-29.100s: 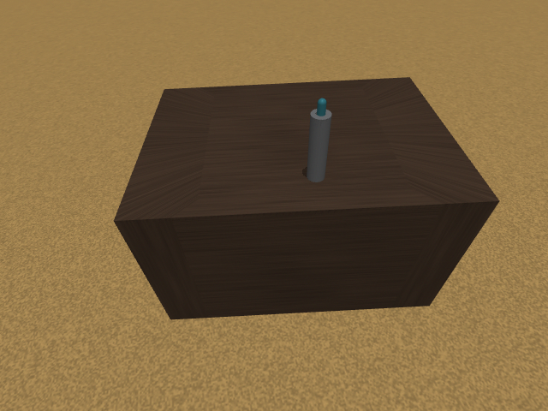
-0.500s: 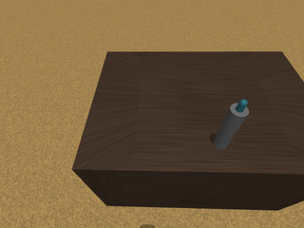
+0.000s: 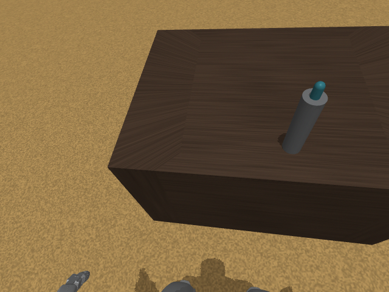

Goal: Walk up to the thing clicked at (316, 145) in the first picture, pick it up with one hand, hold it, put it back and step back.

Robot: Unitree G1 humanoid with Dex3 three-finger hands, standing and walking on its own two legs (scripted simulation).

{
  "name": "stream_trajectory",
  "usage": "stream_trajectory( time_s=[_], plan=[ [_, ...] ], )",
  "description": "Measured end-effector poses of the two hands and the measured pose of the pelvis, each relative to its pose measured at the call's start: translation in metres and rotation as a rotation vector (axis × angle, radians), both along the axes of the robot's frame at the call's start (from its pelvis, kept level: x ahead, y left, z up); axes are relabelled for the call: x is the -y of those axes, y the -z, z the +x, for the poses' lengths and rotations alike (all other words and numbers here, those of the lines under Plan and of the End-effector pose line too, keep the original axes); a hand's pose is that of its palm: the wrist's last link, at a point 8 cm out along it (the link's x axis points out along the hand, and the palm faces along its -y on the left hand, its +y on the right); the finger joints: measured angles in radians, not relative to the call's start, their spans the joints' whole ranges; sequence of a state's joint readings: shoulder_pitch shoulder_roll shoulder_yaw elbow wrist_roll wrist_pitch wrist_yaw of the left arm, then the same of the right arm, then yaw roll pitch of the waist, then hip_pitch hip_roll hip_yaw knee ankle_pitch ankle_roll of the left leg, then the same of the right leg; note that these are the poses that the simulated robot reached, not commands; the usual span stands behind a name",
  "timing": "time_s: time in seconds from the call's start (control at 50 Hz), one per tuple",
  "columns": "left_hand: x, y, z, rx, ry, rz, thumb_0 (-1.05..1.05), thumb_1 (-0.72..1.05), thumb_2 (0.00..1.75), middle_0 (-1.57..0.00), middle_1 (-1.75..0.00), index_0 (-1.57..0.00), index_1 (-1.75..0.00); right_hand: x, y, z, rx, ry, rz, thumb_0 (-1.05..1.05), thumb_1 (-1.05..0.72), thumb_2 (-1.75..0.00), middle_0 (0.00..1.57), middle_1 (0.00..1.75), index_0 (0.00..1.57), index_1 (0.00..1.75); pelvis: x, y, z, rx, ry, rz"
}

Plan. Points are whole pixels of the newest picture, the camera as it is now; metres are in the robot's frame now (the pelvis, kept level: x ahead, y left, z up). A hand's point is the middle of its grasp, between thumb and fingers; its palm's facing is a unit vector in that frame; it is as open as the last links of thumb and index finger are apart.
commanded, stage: step back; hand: right
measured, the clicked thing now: (303, 120) +0.52 -0.24 -0.04
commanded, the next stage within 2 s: none
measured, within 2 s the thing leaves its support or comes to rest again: neither
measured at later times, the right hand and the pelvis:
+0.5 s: hand out of the picture +0.01 -0.19 -0.12, palm faces +0.02 +0.91 -0.41, open 7.3 cm; pelvis -0.13 +0.07 +0.00, yaw -5 degrees
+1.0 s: hand out of the picture -0.27 -0.22 -0.17, palm faces +0.05 +0.93 -0.37, open 7.3 cm; pelvis -0.28 +0.06 +0.01, yaw -5 degrees
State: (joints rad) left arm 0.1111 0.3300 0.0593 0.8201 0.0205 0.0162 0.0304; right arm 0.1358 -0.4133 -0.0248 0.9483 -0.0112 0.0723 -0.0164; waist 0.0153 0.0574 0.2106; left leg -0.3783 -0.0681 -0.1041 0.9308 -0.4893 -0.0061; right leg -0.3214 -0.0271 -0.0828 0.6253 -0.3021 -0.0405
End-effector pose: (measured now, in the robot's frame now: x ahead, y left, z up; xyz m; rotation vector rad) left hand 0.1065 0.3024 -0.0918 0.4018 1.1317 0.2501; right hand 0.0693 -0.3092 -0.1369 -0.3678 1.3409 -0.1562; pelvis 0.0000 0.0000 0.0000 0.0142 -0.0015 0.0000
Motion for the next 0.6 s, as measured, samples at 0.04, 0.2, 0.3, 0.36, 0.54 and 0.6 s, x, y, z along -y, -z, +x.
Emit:
stream_trajectory(
  time_s=[0.04, 0.2, 0.3, 0.36, 0.54, 0.6],
  plan=[
    [-0.005, 0.006, -0.009, 0.015, -0.006, -0.015, 0.01, 0.90, 0.90, -0.20, -0.30, -0.21, -0.30, -0.005, -0.002, -0.001, 0.014, -0.018, -0.009, 0.01, -0.91, -0.90, 0.20, 0.30, 0.21, 0.30, -0.005, 0.003, -0.010, 0.012, -0.013, -0.006],
    [-0.048, 0.036, -0.055, 0.022, -0.026, -0.071, 0.01, 0.90, 0.90, -0.20, -0.30, -0.21, -0.30, -0.036, -0.026, -0.010, 0.155, -0.050, -0.063, 0.01, -0.91, -0.90, 0.20, 0.30, 0.21, 0.30, -0.042, 0.016, -0.050, 0.052, -0.019, -0.012],
    [-0.070, 0.028, -0.084, -0.006, -0.040, -0.067, 0.01, 0.90, 0.90, -0.20, -0.30, -0.21, -0.30, -0.055, -0.052, -0.033, 0.197, -0.036, -0.079, 0.01, -0.91, -0.90, 0.20, 0.30, 0.21, 0.30, -0.057, 0.001, -0.072, 0.041, -0.001, -0.058],
    [-0.082, 0.023, -0.107, -0.032, -0.031, -0.060, 0.01, 0.90, 0.90, -0.20, -0.30, -0.20, -0.30, -0.064, -0.061, -0.043, 0.218, -0.026, -0.079, 0.01, -0.91, -0.90, 0.21, 0.30, 0.21, 0.30, -0.063, -0.006, -0.087, 0.023, 0.024, -0.059],
    [-0.096, 0.026, -0.187, -0.182, 0.020, -0.029, 0.01, 0.90, 0.90, -0.20, -0.30, -0.20, -0.30, -0.078, -0.053, -0.090, 0.288, 0.030, -0.042, 0.01, -0.91, -0.90, 0.21, 0.30, 0.21, 0.30, -0.074, -0.002, -0.139, 0.030, 0.102, -0.039],
    [-0.092, 0.025, -0.207, -0.195, 0.043, -0.024, 0.01, 0.90, 0.90, -0.20, -0.30, -0.20, -0.30, -0.075, -0.042, -0.118, 0.284, 0.059, -0.026, 0.01, -0.91, -0.90, 0.21, 0.30, 0.21, 0.30, -0.074, 0.003, -0.159, 0.039, 0.130, -0.031]
  ],
)
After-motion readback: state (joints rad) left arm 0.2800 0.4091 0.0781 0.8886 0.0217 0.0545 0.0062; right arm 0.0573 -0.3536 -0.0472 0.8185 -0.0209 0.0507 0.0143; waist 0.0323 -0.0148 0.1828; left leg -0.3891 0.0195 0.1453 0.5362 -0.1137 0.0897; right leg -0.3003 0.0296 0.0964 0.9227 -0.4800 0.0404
